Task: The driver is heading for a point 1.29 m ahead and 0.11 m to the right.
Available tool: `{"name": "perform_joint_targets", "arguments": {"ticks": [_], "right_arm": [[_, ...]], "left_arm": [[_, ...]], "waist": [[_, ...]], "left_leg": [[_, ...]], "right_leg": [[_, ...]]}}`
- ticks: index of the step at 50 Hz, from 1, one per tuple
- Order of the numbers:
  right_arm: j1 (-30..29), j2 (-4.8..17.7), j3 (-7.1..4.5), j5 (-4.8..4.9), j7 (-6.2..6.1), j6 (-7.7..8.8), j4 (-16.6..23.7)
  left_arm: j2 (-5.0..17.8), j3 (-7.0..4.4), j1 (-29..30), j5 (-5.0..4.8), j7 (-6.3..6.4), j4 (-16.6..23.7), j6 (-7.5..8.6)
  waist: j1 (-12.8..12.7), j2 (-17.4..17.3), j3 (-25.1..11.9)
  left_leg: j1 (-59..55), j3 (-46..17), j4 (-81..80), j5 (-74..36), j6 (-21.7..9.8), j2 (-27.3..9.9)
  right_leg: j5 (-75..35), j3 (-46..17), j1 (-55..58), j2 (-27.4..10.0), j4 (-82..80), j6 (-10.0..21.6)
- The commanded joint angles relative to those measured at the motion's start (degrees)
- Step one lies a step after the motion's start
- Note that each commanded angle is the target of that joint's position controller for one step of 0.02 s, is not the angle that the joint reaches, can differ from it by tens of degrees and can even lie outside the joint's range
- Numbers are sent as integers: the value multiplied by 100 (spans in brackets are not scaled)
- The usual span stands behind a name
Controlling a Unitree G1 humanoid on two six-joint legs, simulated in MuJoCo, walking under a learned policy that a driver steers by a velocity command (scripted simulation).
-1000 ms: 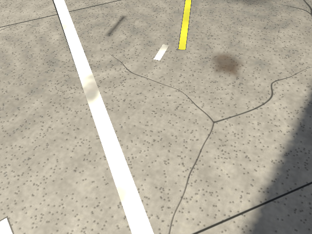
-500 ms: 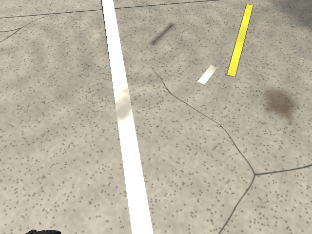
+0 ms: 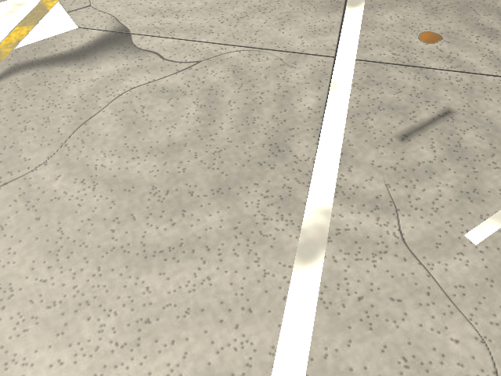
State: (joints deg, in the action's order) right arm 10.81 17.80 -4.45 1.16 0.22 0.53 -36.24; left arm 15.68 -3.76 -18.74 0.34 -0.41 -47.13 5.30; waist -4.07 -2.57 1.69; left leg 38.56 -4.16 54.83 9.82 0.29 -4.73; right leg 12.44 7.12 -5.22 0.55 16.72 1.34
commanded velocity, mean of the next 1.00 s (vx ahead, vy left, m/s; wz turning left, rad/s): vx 0.50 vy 0.00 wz -0.19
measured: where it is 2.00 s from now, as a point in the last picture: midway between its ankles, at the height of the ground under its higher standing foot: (328, 188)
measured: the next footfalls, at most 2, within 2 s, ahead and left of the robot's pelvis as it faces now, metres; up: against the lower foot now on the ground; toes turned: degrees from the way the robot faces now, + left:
left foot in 0.20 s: +0.27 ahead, +0.16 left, +0.00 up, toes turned +5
right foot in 0.76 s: +0.57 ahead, -0.08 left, +0.00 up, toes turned -12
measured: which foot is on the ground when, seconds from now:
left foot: up 0.00-0.18, down 0.20-0.74, up 0.76-1.00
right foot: down 0.00-0.22, up 0.24-0.74, down 0.76-1.00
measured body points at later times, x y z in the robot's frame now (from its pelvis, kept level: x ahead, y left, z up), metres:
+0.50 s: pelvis +0.27 +0.07 +0.00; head +0.29 +0.08 +0.45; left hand +0.41 +0.35 -0.12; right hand +0.33 -0.21 -0.11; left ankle +0.23 +0.16 -0.75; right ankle +0.39 -0.11 -0.67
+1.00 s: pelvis +0.55 -0.01 +0.00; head +0.58 -0.02 +0.45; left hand +0.71 +0.24 -0.11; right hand +0.64 -0.31 -0.10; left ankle +0.68 +0.15 -0.67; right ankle +0.53 -0.07 -0.75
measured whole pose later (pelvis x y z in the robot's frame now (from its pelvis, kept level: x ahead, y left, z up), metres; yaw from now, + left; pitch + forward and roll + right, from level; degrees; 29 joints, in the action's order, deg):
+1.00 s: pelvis +0.55 -0.01 +0.00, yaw -17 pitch +1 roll +0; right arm 7.9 17.0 -3.1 -0.4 -0.1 5.4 -41.8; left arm 15.3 -3.3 -16.8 -0.2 -0.9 -43.0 3.3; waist -2.1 -1.5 2.3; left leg 36.4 -3.6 55.6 12.9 2.2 -6.7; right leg 9.4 -2.3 -11.0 6.5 19.2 5.8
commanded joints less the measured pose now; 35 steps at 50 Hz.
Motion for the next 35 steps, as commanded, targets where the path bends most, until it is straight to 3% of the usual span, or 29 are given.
{"name": "perform_joint_targets", "arguments": {"ticks": [1,4,7,8,9,10,11,12,13,14,15,16,17,20,22,26,29,32,35], "right_arm": [[-387,17,62,-15,89,143,422],[-928,-3,106,4,185,205,566],[-1093,151,63,-8,233,222,671],[-910,258,12,-35,233,227,640],[-336,413,-87,-68,217,228,474],[551,701,-246,-73,166,209,169],[1569,1185,-388,-91,57,159,-17],[1451,1566,-374,-92,56,175,-6],[1406,1010,-249,-80,79,225,25],[1112,803,-168,-97,84,278,-21],[771,629,-111,-92,93,315,-46],[484,453,-67,-123,109,349,-55],[308,316,-34,-168,111,396,-63],[211,332,-71,-193,87,566,-245],[293,379,-96,-242,35,603,-386],[332,489,-105,-214,-42,599,-546],[627,608,-142,-159,-90,542,-746],[839,698,-184,-83,-112,400,-915],[713,912,-242,-46,-185,246,-906]], "left_arm": [[929,-195,336,-55,3,304,69],[1086,-226,30,-158,0,101,-7],[1238,-264,-111,-245,0,-86,-109],[1304,-274,-71,-265,12,-118,-140],[1326,-265,8,-288,29,-149,-174],[1177,-196,-58,-251,55,-169,-183],[827,-39,-59,-37,64,6,-152],[250,153,-616,-13,3,140,-28],[852,6,-177,-218,-37,55,60],[985,-43,279,-357,-59,231,101],[906,-33,437,-300,-29,219,100],[867,-55,460,-207,-17,193,64],[806,-64,274,-205,-28,116,-18],[532,-40,163,-219,0,57,-232],[490,-47,440,-198,21,153,-271],[373,-4,979,-154,-88,315,-219],[247,73,1552,-136,-189,561,-208],[272,84,1911,-139,-304,839,-208],[477,-18,1673,-146,-384,985,-239]], "waist": [[81,610,96],[-69,595,274],[42,710,301],[216,787,145],[603,781,-231],[1006,685,-781],[1359,-102,-1581],[796,-1355,-2230],[1109,-606,-2071],[1049,-512,-1225],[848,-182,-830],[667,-193,-547],[477,-291,-475],[299,-182,-236],[349,-67,-31],[515,-30,153],[763,95,365],[852,88,436],[565,-198,45]], "left_leg": [[-44,64,-986,-756,-36,-41],[-287,333,-1709,-845,-121,50],[-501,473,-2148,-274,-345,179],[-910,592,-2302,-103,-456,320],[-1832,767,-2590,-285,-601,515],[-3228,809,-2655,-496,-750,652],[-5050,-634,-2433,-769,-1106,-474],[-6172,-3467,-3262,375,-2019,-1716],[-5899,-3515,-3609,864,-1908,-1727],[-5213,-2547,-3681,472,-1666,-1526],[-4474,-1859,-3790,-40,-1484,-1264],[-3887,-1381,-3978,-389,-1386,-1066],[-3491,-1036,-4192,-589,-1315,-941],[-2988,-361,-4640,-1048,-1338,-923],[-3029,13,-4754,-1240,-1287,-904],[-3166,781,-4873,-1380,-1044,-736],[-3567,1061,-4863,-1496,-978,-886],[-4324,1220,-4496,-2067,-902,-1089],[-4684,1450,-3524,-4561,-707,-1130]], "right_leg": [[-1384,-696,35,-1433,-869,912],[-1377,-539,238,-1531,-866,873],[-2143,-533,736,-1756,-565,789],[-3018,-442,823,-1742,-219,722],[-3926,-213,735,-1601,506,592],[-4103,27,227,-1339,1585,410],[-2060,148,-1194,-1034,3501,148],[2104,-428,-3097,-7,5238,-133],[2122,-1188,-3654,-239,5829,-81],[1625,-1126,-3987,-469,5811,-3],[1103,-1073,-3793,-714,5499,1],[738,-1097,-3561,-851,5187,-38],[459,-1184,-3193,-949,5070,-66],[5,-1284,-3070,-910,4794,-210],[-503,-1430,-3414,-846,4340,-278],[-1741,-1184,-3340,-689,2980,-236],[-1932,-903,-3403,-636,2311,-119],[-1396,-687,-3681,-558,1953,69],[-496,-196,-2984,-127,1909,371]]}}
